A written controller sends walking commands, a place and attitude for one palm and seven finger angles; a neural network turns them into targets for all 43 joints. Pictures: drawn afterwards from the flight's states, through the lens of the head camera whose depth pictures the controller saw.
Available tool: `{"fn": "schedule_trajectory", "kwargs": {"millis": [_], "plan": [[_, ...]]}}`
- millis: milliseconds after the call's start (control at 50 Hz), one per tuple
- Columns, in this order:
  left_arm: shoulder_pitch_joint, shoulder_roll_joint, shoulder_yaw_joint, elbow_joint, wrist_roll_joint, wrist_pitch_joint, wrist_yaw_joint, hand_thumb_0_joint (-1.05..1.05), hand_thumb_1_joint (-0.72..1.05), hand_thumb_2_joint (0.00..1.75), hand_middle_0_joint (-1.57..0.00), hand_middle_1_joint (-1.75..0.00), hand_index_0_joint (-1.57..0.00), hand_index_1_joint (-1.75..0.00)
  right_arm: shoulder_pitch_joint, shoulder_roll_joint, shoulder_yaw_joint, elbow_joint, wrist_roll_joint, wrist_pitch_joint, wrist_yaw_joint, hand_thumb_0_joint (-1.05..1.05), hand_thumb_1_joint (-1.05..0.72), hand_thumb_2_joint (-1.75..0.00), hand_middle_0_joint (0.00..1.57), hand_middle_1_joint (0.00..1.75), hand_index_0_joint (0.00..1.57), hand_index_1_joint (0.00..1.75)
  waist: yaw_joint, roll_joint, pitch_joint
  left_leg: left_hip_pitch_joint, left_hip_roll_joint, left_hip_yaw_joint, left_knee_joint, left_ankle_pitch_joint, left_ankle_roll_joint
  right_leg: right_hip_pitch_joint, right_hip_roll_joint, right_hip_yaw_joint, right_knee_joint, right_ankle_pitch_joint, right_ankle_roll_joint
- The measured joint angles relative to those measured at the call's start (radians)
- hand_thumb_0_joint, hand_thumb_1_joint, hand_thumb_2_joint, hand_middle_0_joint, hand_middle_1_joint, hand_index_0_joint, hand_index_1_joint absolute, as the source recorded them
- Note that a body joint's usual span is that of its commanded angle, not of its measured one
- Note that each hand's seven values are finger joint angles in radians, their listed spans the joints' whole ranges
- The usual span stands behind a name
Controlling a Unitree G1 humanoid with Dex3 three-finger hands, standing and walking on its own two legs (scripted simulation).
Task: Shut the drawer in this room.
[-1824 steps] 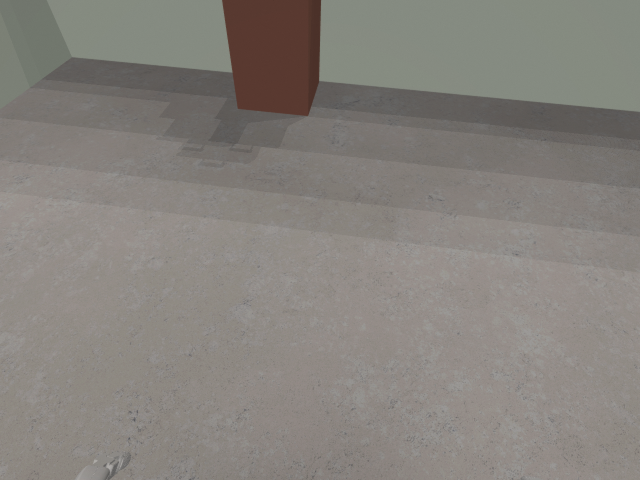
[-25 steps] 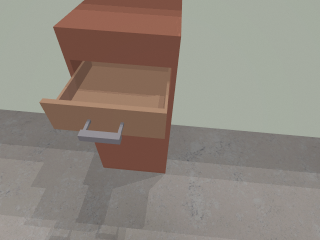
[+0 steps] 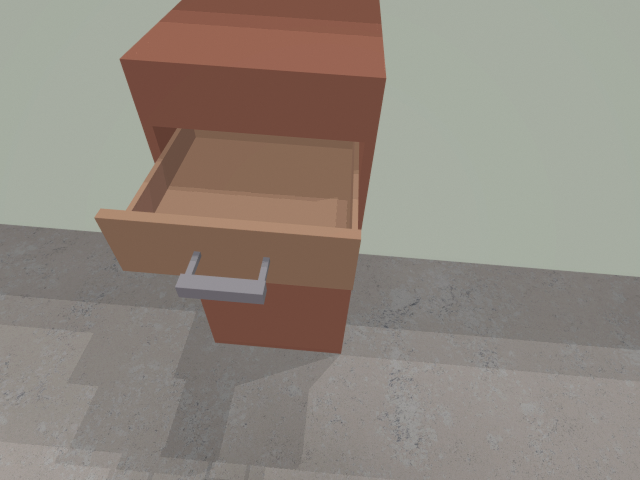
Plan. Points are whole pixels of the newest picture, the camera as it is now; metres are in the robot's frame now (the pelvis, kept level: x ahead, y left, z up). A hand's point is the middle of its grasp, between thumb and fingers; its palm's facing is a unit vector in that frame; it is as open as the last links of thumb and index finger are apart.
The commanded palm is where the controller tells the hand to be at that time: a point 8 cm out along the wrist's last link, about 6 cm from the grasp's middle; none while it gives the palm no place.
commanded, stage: look again from close up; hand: left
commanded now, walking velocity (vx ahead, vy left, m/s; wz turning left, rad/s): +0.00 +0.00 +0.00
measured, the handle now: (226, 275) +0.39 +0.16 +0.01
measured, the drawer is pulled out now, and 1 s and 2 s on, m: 0.24 0.24 0.24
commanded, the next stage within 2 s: come to a stop and stand still in 0.06 s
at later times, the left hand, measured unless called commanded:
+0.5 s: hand out of the picture -0.01 +0.19 -0.17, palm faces +0.00 -0.97 -0.24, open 7.4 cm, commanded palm none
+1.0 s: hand out of the picture -0.01 +0.16 -0.17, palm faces -0.02 -0.98 -0.17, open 7.3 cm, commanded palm none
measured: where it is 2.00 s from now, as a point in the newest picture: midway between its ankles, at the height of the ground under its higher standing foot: outside the picture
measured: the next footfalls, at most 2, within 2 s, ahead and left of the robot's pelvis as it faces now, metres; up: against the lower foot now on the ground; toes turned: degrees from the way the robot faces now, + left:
none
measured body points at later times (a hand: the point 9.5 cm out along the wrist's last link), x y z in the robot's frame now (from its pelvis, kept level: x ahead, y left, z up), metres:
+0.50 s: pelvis +0.00 +0.00 +0.00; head +0.02 +0.00 +0.45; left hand -0.01 +0.24 -0.15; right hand +0.05 -0.24 -0.15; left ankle +0.05 +0.05 -0.73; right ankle -0.03 -0.13 -0.73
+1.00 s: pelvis -0.01 -0.01 +0.00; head +0.01 +0.00 +0.45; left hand +0.00 +0.21 -0.16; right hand +0.00 -0.24 -0.15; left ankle +0.05 +0.05 -0.73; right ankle -0.03 -0.13 -0.73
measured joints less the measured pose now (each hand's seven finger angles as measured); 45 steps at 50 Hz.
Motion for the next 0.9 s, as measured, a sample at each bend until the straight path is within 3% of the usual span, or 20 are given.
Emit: {"fn": "schedule_trajectory", "kwargs": {"millis": [320, 400, 460, 540, 900], "plan": [[0.025, 0.015, -0.013, 0.047, -0.001, 0.015, -0.005, 0.00, 0.91, 0.90, -0.20, -0.30, -0.20, -0.30, -0.043, 0.001, 0.008, 0.029, 0.010, -0.009, -0.001, 0.00, -0.91, -0.90, 0.20, 0.30, 0.20, 0.30, 0.009, -0.031, 0.020, 0.047, -0.016, 0.012, -0.069, 0.020, 0.009, 0.040, -0.015, 0.012, -0.061, 0.022, 0.024], [0.024, 0.031, -0.023, 0.014, 0.006, 0.032, -0.016, 0.00, 0.91, 0.90, -0.20, -0.30, -0.20, -0.30, -0.034, -0.011, -0.006, -0.037, 0.002, 0.008, -0.001, 0.00, -0.91, -0.90, 0.20, 0.30, 0.20, 0.30, 0.008, -0.027, 0.028, 0.012, -0.028, 0.013, -0.055, 0.023, 0.009, -0.038, -0.015, 0.018, 0.057, -0.074, -0.027], [0.030, 0.037, -0.020, 0.002, 0.007, 0.026, -0.012, 0.00, 0.91, 0.90, -0.20, -0.30, -0.20, -0.30, -0.045, -0.029, -0.013, -0.060, 0.002, 0.020, -0.004, 0.00, -0.91, -0.90, 0.20, 0.30, 0.20, 0.30, 0.009, -0.012, 0.025, -0.010, -0.037, 0.016, -0.023, 0.011, 0.014, -0.056, -0.014, 0.024, 0.061, -0.027, -0.027], [0.039, 0.032, -0.019, 0.007, 0.002, 0.017, -0.005, 0.00, 0.91, 0.90, -0.20, -0.30, -0.20, -0.30, -0.062, -0.045, -0.015, -0.064, 0.006, 0.021, -0.004, 0.00, -0.91, -0.90, 0.20, 0.30, 0.20, 0.30, 0.012, 0.034, 0.016, -0.001, -0.018, 0.003, 0.007, -0.009, 0.006, -0.020, 0.004, 0.014, 0.034, -0.014, 0.007], [0.000, -0.006, -0.031, -0.001, -0.003, 0.015, -0.002, 0.00, 0.91, 0.90, -0.20, -0.30, -0.20, -0.30, -0.073, -0.021, 0.001, 0.000, 0.009, 0.021, 0.007, 0.00, -0.91, -0.90, 0.20, 0.30, 0.20, 0.30, 0.002, 0.010, 0.044, 0.041, 0.007, 0.005, -0.039, 0.025, -0.013, 0.020, 0.031, 0.019, -0.020, 0.025, -0.010]]}}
